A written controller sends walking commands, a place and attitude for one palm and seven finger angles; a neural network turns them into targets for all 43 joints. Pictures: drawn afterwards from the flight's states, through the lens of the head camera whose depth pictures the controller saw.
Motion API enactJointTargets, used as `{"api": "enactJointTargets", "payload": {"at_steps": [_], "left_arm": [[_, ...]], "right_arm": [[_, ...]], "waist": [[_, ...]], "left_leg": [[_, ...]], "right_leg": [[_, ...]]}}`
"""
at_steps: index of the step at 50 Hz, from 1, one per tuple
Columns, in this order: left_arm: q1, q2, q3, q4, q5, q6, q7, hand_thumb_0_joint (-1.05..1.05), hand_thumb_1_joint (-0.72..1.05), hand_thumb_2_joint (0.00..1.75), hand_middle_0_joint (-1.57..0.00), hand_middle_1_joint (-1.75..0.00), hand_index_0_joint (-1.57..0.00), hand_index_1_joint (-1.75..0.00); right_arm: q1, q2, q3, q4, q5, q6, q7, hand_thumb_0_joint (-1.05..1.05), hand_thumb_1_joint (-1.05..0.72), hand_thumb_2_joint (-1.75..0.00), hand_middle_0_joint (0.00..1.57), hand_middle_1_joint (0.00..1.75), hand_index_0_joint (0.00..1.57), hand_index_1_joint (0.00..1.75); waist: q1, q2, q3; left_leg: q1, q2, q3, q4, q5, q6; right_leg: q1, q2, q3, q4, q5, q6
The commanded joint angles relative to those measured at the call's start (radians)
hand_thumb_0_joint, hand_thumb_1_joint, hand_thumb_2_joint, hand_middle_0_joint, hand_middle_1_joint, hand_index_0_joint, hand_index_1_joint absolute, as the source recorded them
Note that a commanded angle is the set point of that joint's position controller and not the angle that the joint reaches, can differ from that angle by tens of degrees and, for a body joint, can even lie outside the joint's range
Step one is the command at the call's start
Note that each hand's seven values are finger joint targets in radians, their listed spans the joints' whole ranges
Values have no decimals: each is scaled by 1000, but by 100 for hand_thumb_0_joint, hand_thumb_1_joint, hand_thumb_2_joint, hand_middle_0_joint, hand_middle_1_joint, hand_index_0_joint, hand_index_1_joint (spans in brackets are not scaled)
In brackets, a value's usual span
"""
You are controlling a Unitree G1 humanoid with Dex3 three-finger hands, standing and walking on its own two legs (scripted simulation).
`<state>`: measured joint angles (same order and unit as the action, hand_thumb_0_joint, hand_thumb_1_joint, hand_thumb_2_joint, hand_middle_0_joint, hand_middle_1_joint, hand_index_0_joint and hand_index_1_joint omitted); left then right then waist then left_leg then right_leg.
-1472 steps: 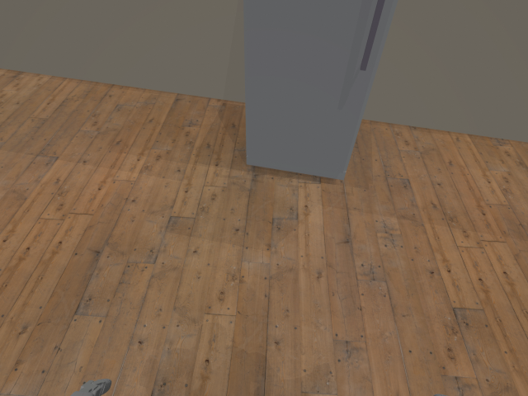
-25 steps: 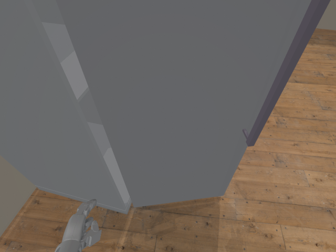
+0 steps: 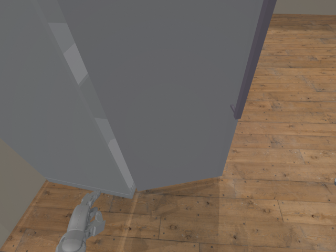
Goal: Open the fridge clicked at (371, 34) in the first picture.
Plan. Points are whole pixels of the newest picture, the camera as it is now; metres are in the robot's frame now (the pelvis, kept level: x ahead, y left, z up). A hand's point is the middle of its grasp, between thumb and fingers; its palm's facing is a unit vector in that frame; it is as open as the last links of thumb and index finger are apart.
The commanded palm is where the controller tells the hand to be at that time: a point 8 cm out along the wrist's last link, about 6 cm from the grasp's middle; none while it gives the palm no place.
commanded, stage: stop stepping back and stand still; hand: right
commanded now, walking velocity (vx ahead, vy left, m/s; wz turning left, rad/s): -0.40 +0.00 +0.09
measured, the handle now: (249, 58) +0.60 -0.22 +0.15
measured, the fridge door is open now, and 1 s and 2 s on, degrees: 68 68 68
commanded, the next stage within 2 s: let the arm hang, fingers relaxed in 1.02 s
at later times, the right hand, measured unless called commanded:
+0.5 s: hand out of the picture +0.12 -0.27 +0.17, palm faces +0.40 +0.85 -0.34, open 7.4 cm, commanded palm +0.06 -0.30 +0.19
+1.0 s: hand out of the picture +0.11 -0.28 +0.17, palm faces +0.37 +0.84 -0.40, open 7.4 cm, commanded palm +0.05 -0.32 +0.19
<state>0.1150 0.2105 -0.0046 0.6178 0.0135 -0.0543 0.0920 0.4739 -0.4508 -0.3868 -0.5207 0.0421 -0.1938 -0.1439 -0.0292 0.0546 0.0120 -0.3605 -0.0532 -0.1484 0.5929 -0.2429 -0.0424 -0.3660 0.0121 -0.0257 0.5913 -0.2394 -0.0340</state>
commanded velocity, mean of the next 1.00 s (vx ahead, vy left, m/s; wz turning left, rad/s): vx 0.13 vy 0.02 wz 0.00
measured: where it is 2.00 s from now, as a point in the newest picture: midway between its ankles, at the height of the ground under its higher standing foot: outside the picture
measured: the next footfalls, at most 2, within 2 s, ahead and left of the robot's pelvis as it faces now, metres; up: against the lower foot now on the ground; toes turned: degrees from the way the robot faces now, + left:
left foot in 0.26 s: -0.13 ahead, +0.08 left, +0.00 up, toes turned +6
right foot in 0.80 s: -0.02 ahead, -0.14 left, +0.00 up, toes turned +6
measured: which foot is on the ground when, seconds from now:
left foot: up 0.00-0.24, down 0.26-1.00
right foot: down 0.00-0.62, up 0.64-0.78, down 0.80-1.00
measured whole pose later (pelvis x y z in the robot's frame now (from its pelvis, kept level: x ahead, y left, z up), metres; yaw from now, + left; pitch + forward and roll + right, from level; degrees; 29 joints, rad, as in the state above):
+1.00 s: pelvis -0.12 -0.04 +0.01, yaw +7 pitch +0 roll +1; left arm 0.19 0.18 -0.03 0.64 0.01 -0.14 0.09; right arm 0.48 -0.39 -0.39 -0.44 0.04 -0.17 -0.17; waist -0.01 0.01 0.00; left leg -0.17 -0.02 -0.01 0.47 -0.30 0.00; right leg -0.32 -0.01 -0.01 0.50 -0.18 -0.01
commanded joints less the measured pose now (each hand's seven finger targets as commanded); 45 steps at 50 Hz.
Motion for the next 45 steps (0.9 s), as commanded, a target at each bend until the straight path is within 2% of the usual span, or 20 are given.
{"api": "enactJointTargets", "payload": {"at_steps": [1,3,8,10,12,13,14,16,20,23,25,27,29,31,33,35,37,40,41,45], "left_arm": [[-48,138,71,-157,12,-57,2,0,90,90,-20,-30,-20,-30],[-27,135,79,-163,12,-73,-14,0,90,90,-20,-30,-20,-30],[-31,135,59,-179,-3,-110,-20,0,90,90,-20,-30,-20,-30],[-17,124,53,-166,0,-98,-15,0,90,90,-20,-30,-20,-30],[-10,114,54,-158,15,-83,-8,0,90,90,-20,-30,-20,-30],[-11,124,53,-141,25,-84,-2,0,90,90,-20,-30,-20,-30],[4,113,43,-129,22,-80,0,0,90,90,-20,-30,-20,-30],[15,122,61,-136,-17,-85,2,0,90,90,-20,-30,-20,-30],[-1,131,38,-117,-16,-76,20,0,90,90,-20,-30,-20,-30],[-28,140,25,-109,5,-70,29,0,90,90,-20,-30,-20,-30],[-24,140,25,-109,7,-71,29,0,90,90,-20,-30,-20,-30],[-7,138,38,-103,14,-75,24,0,90,90,-20,-30,-20,-30],[3,122,46,-112,14,-78,17,0,90,90,-20,-30,-20,-30],[4,105,48,-100,9,-77,-1,0,90,90,-20,-30,-20,-30],[21,120,51,-94,-2,-98,-12,0,90,90,-20,-30,-20,-30],[44,105,43,-92,-10,-100,-16,0,90,90,-20,-30,-20,-30],[27,109,39,-77,-10,-105,-2,0,90,90,-20,-30,-20,-30],[-7,137,46,-102,-23,-120,16,0,90,90,-20,-30,-20,-30],[-13,142,49,-113,-30,-122,16,0,90,90,-20,-30,-20,-30],[-24,117,28,-113,-6,-131,13,0,90,90,-20,-30,-20,-30]], "right_arm": [[-1,-171,-182,-168,15,-53,-16,0,-90,-90,20,30,20,30],[1,-174,-198,-272,25,-44,-8,0,-90,-90,20,30,20,30],[35,-127,-148,-266,13,-24,-27,0,-90,-90,20,30,20,30],[15,-112,-116,-226,15,-7,-29,0,-90,-90,20,30,20,30],[-30,-159,-136,-216,26,4,-35,0,-90,-90,20,30,20,30],[-79,-207,-169,-236,29,-3,-46,0,-90,-90,20,30,20,30],[-122,-222,-180,-232,29,-15,-56,0,-90,-90,20,30,20,30],[-59,-136,-124,-148,31,20,-55,0,-90,-90,20,30,20,30],[-70,-139,-118,-99,19,22,-55,0,-90,-90,20,30,20,30],[-96,-160,-137,-124,11,-5,-55,0,-90,-90,20,30,20,30],[-121,-140,-123,-110,3,-4,-57,0,-90,-90,20,30,20,30],[-101,-136,-121,-122,5,-7,-56,0,-90,-90,20,30,20,30],[-51,-137,-122,-158,6,-11,-53,0,-90,-90,20,30,20,30],[-26,-159,-138,-186,5,-20,-50,0,-90,-90,20,30,20,30],[-5,-150,-158,-182,13,-35,-58,0,-90,-90,20,30,20,30],[-13,-124,-136,-112,13,-35,-58,0,-90,-90,20,30,20,30],[-64,-119,-126,-78,12,-40,-56,0,-90,-90,20,30,20,30],[-93,-115,-106,-90,11,-40,-53,0,-90,-90,20,30,20,30],[-104,-115,-103,-105,14,-46,-49,0,-90,-90,20,30,20,30],[-113,-116,-103,-173,0,-56,-38,0,-90,-90,20,30,20,30]], "waist": [[-9,-258,-212],[-8,-284,-247],[13,-303,-92],[25,-209,-82],[35,1,-75],[38,1,-88],[47,-11,-132],[28,117,-165],[42,-90,0],[41,-304,89],[33,-330,81],[21,-246,20],[22,-140,-39],[19,94,-25],[18,77,-33],[30,29,-48],[39,-35,-44],[7,-218,-63],[8,-171,-51],[16,-168,-30]], "left_leg": [[95,-46,47,379,-230,6],[107,-18,52,397,-211,4],[266,-45,210,27,-210,38],[218,-18,192,-219,-250,98],[-63,190,-95,-392,-346,211],[-93,288,-165,-418,-224,250],[-5,311,-108,-364,-7,249],[148,234,-83,-254,29,191],[-9,157,-3,-211,-270,144],[-66,24,133,-73,-371,106],[117,-46,232,72,-291,86],[242,-42,237,-36,-267,94],[244,46,115,-181,-287,139],[129,309,-297,-410,-413,254],[179,357,-307,-364,-13,300],[182,303,-113,-253,82,228],[96,184,40,-168,78,133],[31,54,112,-96,-49,34],[72,40,106,-132,-80,29],[164,38,126,-145,-20,36]], "right_leg": [[40,-349,210,-263,575,-103],[48,-330,200,-287,279,-114],[-135,-220,142,-431,-481,-14],[-51,-112,42,-312,-455,65],[142,-62,-10,44,-151,80],[168,-83,8,146,-37,64],[151,-100,-20,139,38,58],[69,-58,-11,98,3,33],[113,-95,29,-79,-178,-9],[17,-189,258,-319,-518,-28],[-149,-250,351,-496,-688,-18],[-161,-195,231,-428,-578,15],[-116,-98,94,-197,-406,26],[-125,-30,-6,225,-125,40],[-205,-27,36,391,-142,49],[-105,-74,62,146,-134,34],[119,-39,7,-71,49,24],[198,-197,210,-218,95,-32],[148,-192,212,-246,-50,-23],[40,-147,198,-314,-164,-21]]}}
